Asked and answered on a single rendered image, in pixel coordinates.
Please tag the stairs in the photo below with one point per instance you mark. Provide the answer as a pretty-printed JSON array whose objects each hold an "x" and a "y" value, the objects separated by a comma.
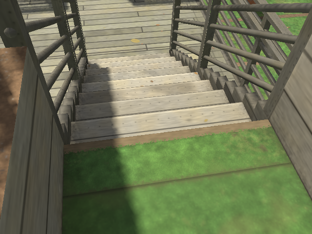
[{"x": 147, "y": 94}]

